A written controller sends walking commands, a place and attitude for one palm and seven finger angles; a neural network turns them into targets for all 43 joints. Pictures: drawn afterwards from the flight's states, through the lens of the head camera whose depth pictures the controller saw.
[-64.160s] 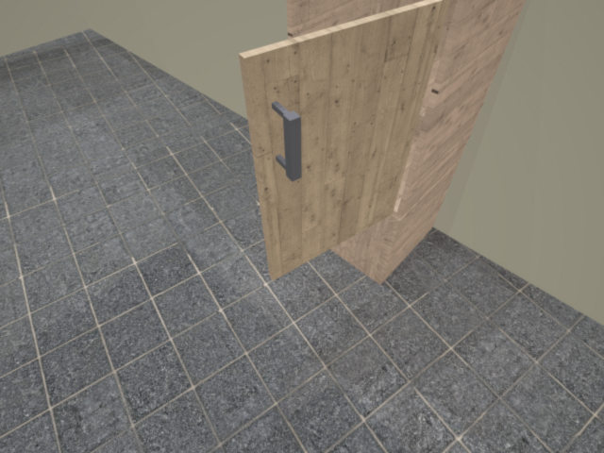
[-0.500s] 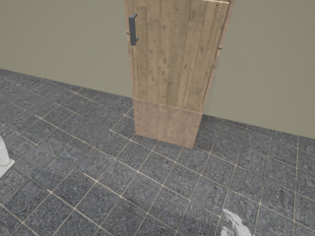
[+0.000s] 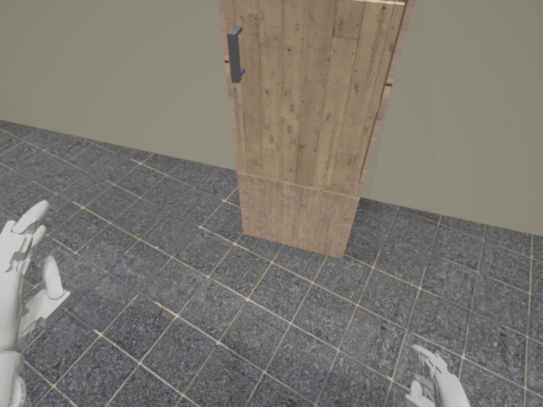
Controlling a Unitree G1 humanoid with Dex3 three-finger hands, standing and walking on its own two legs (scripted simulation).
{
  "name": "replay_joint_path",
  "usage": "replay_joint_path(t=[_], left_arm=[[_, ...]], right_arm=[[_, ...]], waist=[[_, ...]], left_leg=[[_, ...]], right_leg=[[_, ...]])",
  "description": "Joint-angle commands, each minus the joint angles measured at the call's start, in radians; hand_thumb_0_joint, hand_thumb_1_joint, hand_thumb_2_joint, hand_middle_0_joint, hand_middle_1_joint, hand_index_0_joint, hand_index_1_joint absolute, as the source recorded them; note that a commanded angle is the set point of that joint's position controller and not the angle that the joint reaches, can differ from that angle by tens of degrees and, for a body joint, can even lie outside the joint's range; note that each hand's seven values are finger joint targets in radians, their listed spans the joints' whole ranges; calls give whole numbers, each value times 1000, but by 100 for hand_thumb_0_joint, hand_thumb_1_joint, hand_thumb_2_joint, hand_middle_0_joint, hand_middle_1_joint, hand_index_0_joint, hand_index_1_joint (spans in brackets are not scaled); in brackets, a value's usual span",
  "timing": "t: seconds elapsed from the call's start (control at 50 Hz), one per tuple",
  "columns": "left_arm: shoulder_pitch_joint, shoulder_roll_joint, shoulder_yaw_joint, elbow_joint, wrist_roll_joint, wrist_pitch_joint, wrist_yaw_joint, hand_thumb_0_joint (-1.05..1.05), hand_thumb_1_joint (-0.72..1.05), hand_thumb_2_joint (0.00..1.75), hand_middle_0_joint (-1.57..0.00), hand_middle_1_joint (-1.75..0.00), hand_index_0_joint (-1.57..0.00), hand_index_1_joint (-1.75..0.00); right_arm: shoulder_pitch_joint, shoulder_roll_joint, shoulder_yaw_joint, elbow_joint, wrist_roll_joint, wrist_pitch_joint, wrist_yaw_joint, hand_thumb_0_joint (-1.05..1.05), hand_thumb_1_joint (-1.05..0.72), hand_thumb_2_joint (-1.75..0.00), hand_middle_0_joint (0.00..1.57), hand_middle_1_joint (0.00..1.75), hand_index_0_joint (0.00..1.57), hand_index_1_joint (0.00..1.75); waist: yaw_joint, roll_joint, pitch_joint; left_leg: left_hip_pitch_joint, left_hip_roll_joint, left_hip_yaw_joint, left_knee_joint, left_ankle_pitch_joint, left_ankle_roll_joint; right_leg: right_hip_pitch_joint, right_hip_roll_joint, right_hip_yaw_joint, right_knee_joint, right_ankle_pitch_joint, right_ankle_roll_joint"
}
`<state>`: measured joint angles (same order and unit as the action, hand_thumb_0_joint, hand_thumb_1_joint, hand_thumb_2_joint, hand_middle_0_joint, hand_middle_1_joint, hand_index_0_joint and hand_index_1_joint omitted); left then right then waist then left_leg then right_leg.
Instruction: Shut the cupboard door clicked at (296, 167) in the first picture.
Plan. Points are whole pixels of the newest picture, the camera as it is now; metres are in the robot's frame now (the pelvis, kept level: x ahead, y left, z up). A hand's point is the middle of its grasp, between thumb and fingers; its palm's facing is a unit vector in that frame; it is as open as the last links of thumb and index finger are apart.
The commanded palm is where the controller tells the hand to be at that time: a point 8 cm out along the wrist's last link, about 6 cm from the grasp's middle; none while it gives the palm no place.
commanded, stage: let the arm hang, fingers relaxed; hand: left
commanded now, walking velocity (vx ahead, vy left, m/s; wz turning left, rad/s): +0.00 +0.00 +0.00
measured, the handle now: (237, 54) +0.92 +0.15 +0.11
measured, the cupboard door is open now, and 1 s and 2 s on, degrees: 0 0 0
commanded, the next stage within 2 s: look to check the result in 1.06 s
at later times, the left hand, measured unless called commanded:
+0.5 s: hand out of the picture -0.03 +0.22 -0.17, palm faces +0.02 -0.97 -0.25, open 7.2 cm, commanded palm none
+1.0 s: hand out of the picture +0.02 +0.22 -0.16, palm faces -0.01 -0.97 -0.23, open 7.4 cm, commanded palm none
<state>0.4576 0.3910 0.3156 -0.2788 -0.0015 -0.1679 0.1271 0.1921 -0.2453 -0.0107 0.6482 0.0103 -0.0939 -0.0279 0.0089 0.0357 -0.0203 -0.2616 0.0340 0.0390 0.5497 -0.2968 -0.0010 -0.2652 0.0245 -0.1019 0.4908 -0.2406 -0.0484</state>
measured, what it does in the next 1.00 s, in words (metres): stands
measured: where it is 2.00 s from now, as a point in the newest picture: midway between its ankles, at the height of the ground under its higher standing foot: outside the picture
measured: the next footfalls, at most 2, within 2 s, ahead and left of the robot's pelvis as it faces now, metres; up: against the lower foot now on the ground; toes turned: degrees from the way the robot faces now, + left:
none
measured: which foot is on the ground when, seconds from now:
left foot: down 0.00-1.00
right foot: down 0.00-1.00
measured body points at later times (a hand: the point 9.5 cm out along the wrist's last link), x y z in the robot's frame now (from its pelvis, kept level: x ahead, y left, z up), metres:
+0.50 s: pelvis -0.03 +0.01 +0.01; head -0.02 +0.02 +0.46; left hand -0.03 +0.27 -0.15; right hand -0.03 -0.23 -0.14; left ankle -0.01 +0.12 -0.74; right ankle +0.01 -0.09 -0.74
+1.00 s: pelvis -0.02 +0.02 +0.01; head -0.02 +0.03 +0.46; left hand +0.02 +0.27 -0.14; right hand +0.00 -0.24 -0.14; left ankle -0.01 +0.12 -0.74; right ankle +0.01 -0.09 -0.74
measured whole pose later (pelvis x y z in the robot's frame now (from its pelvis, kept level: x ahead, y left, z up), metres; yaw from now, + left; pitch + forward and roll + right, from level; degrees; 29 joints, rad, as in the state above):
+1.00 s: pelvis -0.02 +0.02 +0.01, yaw -1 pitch -2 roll +0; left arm 0.20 0.23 0.01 1.12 0.02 -0.01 0.01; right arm 0.24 -0.23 -0.01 1.10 -0.02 -0.01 -0.02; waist 0.00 -0.01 0.03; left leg -0.15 -0.02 0.07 0.37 -0.19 0.04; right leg -0.18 -0.02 -0.07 0.37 -0.15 -0.02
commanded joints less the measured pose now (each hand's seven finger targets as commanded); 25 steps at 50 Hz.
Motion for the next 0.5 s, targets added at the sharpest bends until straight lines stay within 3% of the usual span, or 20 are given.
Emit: replay_joint_path(t=[0.0, 0.06, 0.1, 0.14, 0.2, 0.3, 0.36, 0.48], left_arm=[[-65, 5, -206, 434, 25, 154, -130, 0, 90, 90, -20, -30, -20, -30], [-162, 35, -232, 582, 32, 147, -132, 0, 90, 90, -20, -30, -20, -30], [-196, 46, -242, 695, 32, 147, -125, 0, 90, 90, -20, -30, -20, -30], [-215, 33, -258, 803, 26, 156, -115, 0, 90, 90, -20, -30, -20, -30], [-211, -3, -276, 948, 21, 170, -109, 0, 90, 90, -20, -30, -20, -30], [-181, -42, -266, 1122, 20, 167, -107, 0, 90, 90, -20, -30, -20, -30], [-179, -30, -269, 1194, 20, 166, -109, 0, 90, 90, -20, -30, -20, -30], [-181, -24, -267, 1286, 19, 158, -110, 0, 90, 90, -20, -30, -20, -30]], right_arm=[[-35, -194, -49, 2, -14, 22, 37, 0, -90, -90, 20, 30, 20, 30], [-25, -206, -39, 19, -25, 44, 34, 0, -90, -90, 20, 30, 20, 30], [-17, -206, -35, 43, -30, 56, 31, 0, -90, -90, 20, 30, 20, 30], [-15, -184, -20, 80, -34, 67, 28, 0, -90, -90, 20, 30, 20, 30], [-32, -144, 0, 141, -37, 80, 26, 0, -90, -90, 20, 30, 20, 30], [22, -93, -2, 240, -38, 97, 16, 0, -90, -90, 20, 30, 20, 30], [58, -94, -9, 286, -35, 102, 12, 0, -90, -90, 20, 30, 20, 30], [125, -106, -23, 353, -31, 95, 6, 0, -90, -90, 20, 30, 20, 30]], waist=[[-18, -24, -61], [-24, -205, -73], [-25, -232, -105], [-20, -153, -116], [-4, 21, -71], [-8, 131, 12], [-7, 110, 53], [-14, -49, 89]], left_leg=[[-36, 86, -82, -13, 264, 35], [-15, 66, -109, -3, 307, 42], [17, 54, -109, -13, 327, 40], [37, 57, -115, -56, 343, 35], [-2, 68, -132, -155, 218, 39], [-38, 45, -112, -215, -33, 31], [-57, 49, -117, -240, -97, 33], [-17, 58, -117, -246, -64, 47]], right_leg=[[-25, -153, 128, 24, 228, -7], [12, -165, 158, 24, 282, -30], [51, -175, 171, 19, 306, -39], [76, -167, 165, 16, 259, -31], [113, -129, 158, -34, 69, 3], [102, -133, 173, -144, -63, -13], [99, -130, 171, -177, -91, -14], [56, -135, 179, -215, -127, -16]])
